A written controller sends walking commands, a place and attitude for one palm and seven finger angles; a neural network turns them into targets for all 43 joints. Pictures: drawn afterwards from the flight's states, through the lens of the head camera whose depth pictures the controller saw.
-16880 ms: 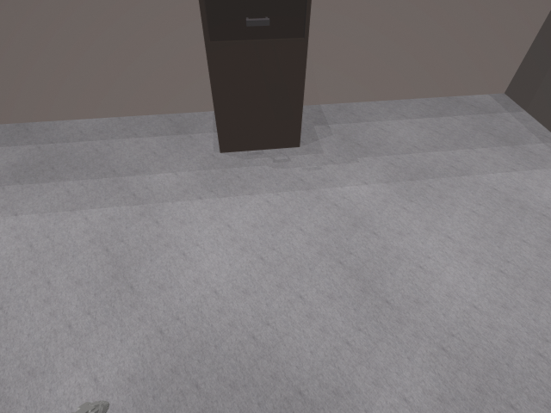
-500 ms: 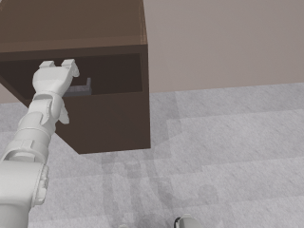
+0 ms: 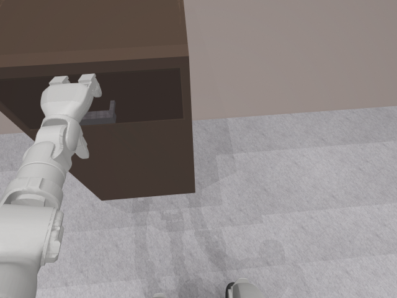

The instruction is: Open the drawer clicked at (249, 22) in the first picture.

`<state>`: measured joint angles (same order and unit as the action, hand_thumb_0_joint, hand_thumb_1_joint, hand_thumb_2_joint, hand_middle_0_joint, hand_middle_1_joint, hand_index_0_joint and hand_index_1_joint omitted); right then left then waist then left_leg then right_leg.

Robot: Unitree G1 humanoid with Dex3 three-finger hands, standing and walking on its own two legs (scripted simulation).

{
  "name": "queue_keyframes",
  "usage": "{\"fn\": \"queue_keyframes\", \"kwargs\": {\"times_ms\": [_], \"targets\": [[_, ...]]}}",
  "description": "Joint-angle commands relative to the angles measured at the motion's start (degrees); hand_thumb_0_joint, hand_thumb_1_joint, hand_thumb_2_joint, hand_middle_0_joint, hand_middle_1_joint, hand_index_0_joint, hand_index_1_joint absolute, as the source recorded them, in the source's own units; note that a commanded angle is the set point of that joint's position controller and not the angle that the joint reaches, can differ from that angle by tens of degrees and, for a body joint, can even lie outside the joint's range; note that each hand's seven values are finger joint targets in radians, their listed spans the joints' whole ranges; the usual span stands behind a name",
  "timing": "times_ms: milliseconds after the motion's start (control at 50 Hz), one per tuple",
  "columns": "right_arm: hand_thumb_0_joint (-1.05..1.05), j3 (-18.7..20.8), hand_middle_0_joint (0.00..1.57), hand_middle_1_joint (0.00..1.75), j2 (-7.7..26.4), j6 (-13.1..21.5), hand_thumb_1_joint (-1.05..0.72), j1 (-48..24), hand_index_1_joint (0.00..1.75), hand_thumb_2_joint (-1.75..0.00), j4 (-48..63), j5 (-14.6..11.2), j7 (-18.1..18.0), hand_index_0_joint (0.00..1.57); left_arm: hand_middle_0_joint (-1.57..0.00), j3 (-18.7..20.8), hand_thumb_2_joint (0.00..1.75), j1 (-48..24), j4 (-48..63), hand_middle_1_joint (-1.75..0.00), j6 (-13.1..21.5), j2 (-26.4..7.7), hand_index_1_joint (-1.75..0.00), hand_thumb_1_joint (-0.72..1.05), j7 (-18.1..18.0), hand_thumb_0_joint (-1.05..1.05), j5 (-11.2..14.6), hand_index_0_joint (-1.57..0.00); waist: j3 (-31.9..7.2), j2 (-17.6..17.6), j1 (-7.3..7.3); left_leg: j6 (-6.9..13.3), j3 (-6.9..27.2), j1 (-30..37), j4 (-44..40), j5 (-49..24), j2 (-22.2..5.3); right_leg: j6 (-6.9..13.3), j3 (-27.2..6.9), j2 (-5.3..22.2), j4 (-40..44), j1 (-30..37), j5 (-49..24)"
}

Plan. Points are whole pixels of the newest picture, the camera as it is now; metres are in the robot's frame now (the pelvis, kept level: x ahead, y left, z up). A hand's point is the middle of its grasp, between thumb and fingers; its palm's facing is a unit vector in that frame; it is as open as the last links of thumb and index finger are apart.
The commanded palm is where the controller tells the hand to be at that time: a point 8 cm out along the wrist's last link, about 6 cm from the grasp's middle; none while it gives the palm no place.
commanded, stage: re-aim the fingers above the handle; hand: left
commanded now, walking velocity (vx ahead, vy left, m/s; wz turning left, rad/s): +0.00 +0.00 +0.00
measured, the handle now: (94, 111) +0.55 +0.24 -0.01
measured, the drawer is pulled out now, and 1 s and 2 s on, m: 0.00 0.00 0.00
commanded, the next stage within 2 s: lower the fingers behind the handle in 0.26 s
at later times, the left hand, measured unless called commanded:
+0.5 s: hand (76, 121) +0.48 +0.25 +0.04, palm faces -0.06 +0.00 -1.00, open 13.8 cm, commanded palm +0.46 +0.24 +0.09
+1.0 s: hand (85, 129) +0.48 +0.24 +0.01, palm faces -0.07 +0.00 -1.00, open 13.8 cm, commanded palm +0.46 +0.24 +0.05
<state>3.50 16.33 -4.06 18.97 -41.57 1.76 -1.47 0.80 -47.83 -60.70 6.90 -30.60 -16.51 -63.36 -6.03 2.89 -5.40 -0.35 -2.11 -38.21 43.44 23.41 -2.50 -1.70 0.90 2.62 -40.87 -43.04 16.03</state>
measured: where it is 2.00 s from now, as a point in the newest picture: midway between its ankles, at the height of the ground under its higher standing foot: outside the picture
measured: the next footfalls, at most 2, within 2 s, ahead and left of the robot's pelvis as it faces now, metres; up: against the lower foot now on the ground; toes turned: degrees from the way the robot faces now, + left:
none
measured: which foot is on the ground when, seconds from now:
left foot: down 0.00-1.00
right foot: down 0.00-1.00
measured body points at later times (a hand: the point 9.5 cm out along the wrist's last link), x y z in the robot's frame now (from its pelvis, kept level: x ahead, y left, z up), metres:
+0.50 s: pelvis +0.00 +0.01 +0.00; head +0.10 +0.00 +0.44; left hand +0.48 +0.25 +0.09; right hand +0.02 -0.27 -0.13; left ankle -0.04 +0.12 -0.71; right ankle +0.03 -0.14 -0.71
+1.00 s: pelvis -0.01 +0.01 -0.02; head +0.11 +0.00 +0.42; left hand +0.48 +0.24 +0.06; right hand +0.00 -0.27 -0.15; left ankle -0.04 +0.12 -0.71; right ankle +0.03 -0.14 -0.71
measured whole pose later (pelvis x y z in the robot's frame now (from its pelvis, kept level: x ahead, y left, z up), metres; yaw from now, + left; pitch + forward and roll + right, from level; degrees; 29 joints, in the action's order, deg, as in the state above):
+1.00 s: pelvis -0.01 +0.01 -0.02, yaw +0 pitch +21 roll -1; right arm 3.3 15.7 -3.6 19.5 -42.9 2.9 -0.7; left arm 1.5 -47.9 -62.9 6.9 -30.8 -19.0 -64.3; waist -7.3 2.9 -6.6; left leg 0.1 -1.9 -45.7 50.0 25.6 -2.5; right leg -2.1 0.6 2.7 -46.3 -50.1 17.5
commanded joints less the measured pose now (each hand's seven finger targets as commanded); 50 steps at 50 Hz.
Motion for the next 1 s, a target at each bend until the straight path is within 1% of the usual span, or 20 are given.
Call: {"fn": "queue_keyframes", "kwargs": {"times_ms": [0, 40, 120, 140, 200, 260, 300, 320, 440, 500, 540, 600, 660, 700, 740, 780, 840, 900, 940, 980], "targets": [[0.0, 3.0, 0.2, 0.3, 9.0, 0.9, -0.9, 7.9, 0.3, -0.9, 2.5, -0.2, -0.7, 0.2, -0.3, 4.8, 0.3, -25.5, 10.8, -1.2, -0.3, -17.9, -1.2, -0.5, -2.4, 0.0, 0.6, -0.3, -25.6, -1.5, -1.01, 2.4, -0.5, 7.4, -3.8, -23.1, 4.2, 2.7, 0.4, -4.1, 2.2, 19.7, -19.7], [0.0, 3.0, 0.2, 0.3, 8.9, 1.0, -0.9, 8.0, 0.3, -0.9, 2.4, -0.3, -0.8, 0.2, -0.3, 4.7, 0.3, -25.1, 11.1, -1.2, -0.2, -18.4, -1.2, -0.5, -2.3, 0.0, 0.3, -0.3, -26.1, 0.2, -0.84, 2.4, -0.4, 8.0, -3.7, -23.2, 4.1, 2.7, 0.4, -4.2, 2.0, 19.2, -19.5], [0.0, 3.5, 0.2, 0.3, 8.5, 1.2, -0.9, 8.7, 0.3, -0.9, 2.2, -0.1, -0.8, 0.2, -0.3, 2.5, 0.3, -26.4, 13.2, -1.2, 0.9, -15.2, -1.2, -0.5, -2.0, 0.0, 0.5, -0.3, -27.5, 2.0, -1.51, 2.1, 0.2, 11.0, -3.3, -26.5, 3.7, 2.8, 0.8, -4.3, 1.9, 17.5, -19.8], [0.0, 3.6, 0.2, 0.3, 8.5, 1.2, -0.9, 8.9, 0.3, -0.9, 2.2, -0.2, -0.6, 0.2, -0.3, 3.0, 0.3, -25.1, 13.4, -1.2, 0.9, -14.9, -1.2, -0.5, -1.9, 0.0, 0.9, -0.3, -27.4, 2.4, -0.8, 2.0, 0.3, 11.6, -3.3, -27.3, 3.7, 2.9, 1.0, -4.5, 1.8, 17.4, -19.8], [0.0, 3.5, 0.2, 0.3, 8.9, 0.9, -0.9, 8.6, 0.3, -0.9, 1.8, -0.1, -0.5, 0.2, -0.3, 4.6, 0.3, -23.8, 11.7, -1.2, 0.7, -16.5, -1.2, -0.5, -2.0, 0.0, 1.2, -0.3, -26.5, -0.3, -0.73, 2.1, 0.3, 10.3, -3.6, -26.6, 3.6, 2.9, 1.0, -4.6, 2.1, 18.0, -19.6], [0.0, 3.2, 0.2, 0.3, 8.8, 0.8, -0.9, 8.1, 0.3, -0.9, 1.9, -0.2, -0.4, 0.2, -0.3, 3.7, 0.3, -23.2, 10.3, -1.2, -0.1, -15.7, -1.2, -0.5, -2.4, 0.0, 0.7, -0.3, -23.7, -0.4, -0.72, 2.2, 0.0, 8.6, -4.2, -23.8, 3.8, 2.9, 1.1, -4.4, 2.4, 17.5, -18.0], [0.0, 3.1, 0.2, 0.3, 9.1, 0.7, -0.9, 7.8, 0.3, -0.9, 2.2, -0.2, -0.5, 0.2, -0.3, 5.4, 0.3, -24.2, 11.6, -1.2, 0.1, -18.1, -1.2, -0.5, -2.5, 0.0, 0.7, -0.3, -25.5, -0.7, -0.15, 2.2, 0.0, 8.5, -4.3, -24.0, 3.9, 3.0, 0.8, -4.4, 2.2, 18.9, -18.5], [0.0, 3.0, 0.2, 0.3, 8.9, 0.7, -0.9, 7.9, 0.3, -0.9, 2.1, -0.1, -0.4, 0.2, -0.3, 4.9, 0.3, -23.7, 11.1, -1.2, -0.1, -17.9, -1.2, -0.5, -2.5, 0.0, 0.5, -0.3, -25.4, 0.8, -0.17, 2.2, -0.1, 8.8, -4.3, -24.4, 3.9, 3.0, 0.8, -4.3, 2.1, 18.7, -18.8], [0.0, 3.2, 0.2, 0.3, 8.7, 1.0, -0.9, 8.4, 0.3, -0.9, 2.2, -0.3, -0.4, 0.2, -0.3, 1.9, 0.3, -23.1, 9.2, -1.2, 0.2, -13.6, -1.2, -0.5, -2.0, 0.0, 0.5, -0.3, -22.7, -0.2, -1.33, 2.0, 0.1, 8.7, -3.8, -23.2, 3.6, 3.0, 1.2, -4.5, 2.2, 15.1, -16.6], [0.0, 3.4, 0.2, 0.3, 8.9, 1.2, -0.9, 8.6, 0.3, -0.9, 2.1, -0.1, -0.6, 0.2, -0.3, 2.6, 0.3, -25.1, 10.8, -1.2, 1.3, -14.5, -1.2, -0.5, -2.3, 0.0, 0.2, -0.3, -24.5, 0.1, -1.53, 2.0, 0.6, 9.2, -3.1, -23.3, 3.6, 3.1, 1.1, -4.6, 1.5, 14.1, -16.0], [0.0, 3.5, 0.2, 0.3, 8.5, 1.5, -0.9, 9.2, 0.3, -0.9, 1.9, 0.1, -0.4, 0.2, -0.3, 1.3, 0.3, -25.7, 10.9, -1.2, 1.7, -12.4, -1.2, -0.5, -3.0, 0.0, 0.0, -0.3, -24.7, 2.2, -1.9, 1.7, 1.0, 10.0, -2.2, -24.6, 3.5, 3.2, 1.4, -4.6, 0.8, 12.1, -15.7], [0.0, 3.6, 0.2, 0.3, 8.7, 1.6, -0.9, 9.2, 0.3, -0.9, 1.6, 0.7, -0.1, 0.2, -0.3, 3.5, 0.3, -26.7, 11.7, -1.2, 2.0, -14.3, -1.2, -0.5, -4.5, 0.0, -0.3, -0.3, -27.4, 1.7, -1.5, 1.7, 1.3, 9.5, -1.0, -26.5, 3.5, 3.2, 1.4, -4.6, -0.5, 12.2, -16.7], [0.0, 3.3, 0.2, 0.3, 8.8, 1.4, -0.9, 9.0, 0.3, -0.9, 1.1, 0.9, 0.2, 0.2, -0.3, 4.0, 0.3, -25.5, 9.0, -1.2, 0.3, -15.1, -1.2, -0.5, -5.8, 0.0, -0.9, -0.3, -26.2, 1.1, -1.64, 1.7, 1.2, 7.0, -0.2, -25.9, 3.5, 3.1, 1.6, -4.6, -1.5, 11.4, -16.8], [0.0, 3.4, 0.2, 0.3, 9.0, 1.2, -0.9, 8.8, 0.3, -0.9, 1.4, 0.9, 0.6, 0.2, -0.3, 4.6, 0.3, -25.4, 10.1, -1.2, -0.3, -15.4, -1.2, -0.5, -6.2, 0.0, -0.9, -0.3, -29.2, 2.3, -0.91, 1.6, 1.2, 7.8, 0.4, -28.1, 3.5, 3.2, 1.4, -4.6, -2.2, 12.2, -18.0], [0.0, 3.5, 0.2, 0.3, 8.6, 1.2, -0.9, 9.1, 0.3, -0.9, 1.1, 1.0, 0.8, 0.2, -0.3, 3.3, 0.3, -24.1, 8.6, -1.2, -1.4, -13.6, -1.2, -0.5, -6.3, 0.0, -0.9, -0.3, -28.1, 2.2, -1.32, 1.6, 0.9, 7.4, 0.6, -27.5, 3.4, 3.1, 1.6, -4.6, -2.1, 11.9, -18.1], [0.0, 3.1, 0.2, 0.3, 9.1, 0.9, -0.9, 8.7, 0.3, -0.9, 1.2, 0.7, 0.7, 0.2, -0.3, 4.1, 0.3, -23.7, 7.4, -1.2, -2.2, -15.5, -1.2, -0.5, -5.8, 0.0, -0.7, -0.3, -27.1, 0.2, -1.44, 1.9, 0.6, 5.1, 0.3, -24.3, 3.6, 2.9, 1.2, -4.5, -1.8, 12.9, -17.4], [0.0, 3.1, 0.2, 0.3, 9.0, 1.1, -0.9, 9.1, 0.3, -0.9, 1.1, 0.7, 0.2, 0.2, -0.3, 2.8, 0.3, -25.7, 7.8, -1.2, -1.7, -14.5, -1.2, -0.5, -5.1, 0.0, -0.7, -0.3, -27.0, 0.4, -2.33, 2.1, 0.8, 4.8, 0.6, -22.8, 3.6, 2.9, 1.1, -4.4, -1.9, 11.8, -16.5], [0.0, 3.2, 0.2, 0.3, 9.2, 1.2, -0.9, 9.0, 0.3, -0.9, 1.1, 1.0, 0.0, 0.2, -0.3, 4.9, 0.3, -24.7, 9.5, -1.2, -0.1, -17.0, -1.2, -0.5, -4.4, 0.0, -0.4, -0.3, -29.1, 1.0, -1.48, 2.1, 0.9, 4.8, 1.4, -23.8, 3.7, 3.0, 0.8, -4.3, -2.9, 12.3, -17.3], [0.0, 3.2, 0.2, 0.3, 8.8, 1.5, -0.9, 9.3, 0.3, -0.9, 1.0, 0.9, 0.1, 0.2, -0.3, 3.5, 0.3, -24.2, 9.5, -1.2, 0.8, -15.0, -1.2, -0.5, -4.5, 0.0, -0.6, -0.3, -28.4, 2.4, -1.81, 1.9, 1.0, 4.6, 2.1, -23.5, 3.5, 3.1, 1.0, -4.4, -3.4, 10.1, -16.4], [0.0, 3.2, 0.2, 0.3, 8.8, 1.6, -0.9, 9.4, 0.3, -0.9, 0.7, 1.0, 0.2, 0.2, -0.3, 3.2, 0.3, -22.1, 6.8, -1.2, 0.7, -13.8, -1.2, -0.5, -5.0, 0.0, -0.5, -0.3, -26.3, 0.8, -2.07, 2.0, 0.8, 2.8, 2.5, -21.2, 3.5, 3.0, 1.1, -4.5, -3.4, 9.0, -14.8]]}}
